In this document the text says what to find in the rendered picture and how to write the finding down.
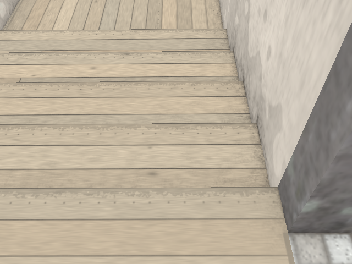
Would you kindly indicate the stairs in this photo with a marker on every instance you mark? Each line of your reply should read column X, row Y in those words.
column 139, row 108

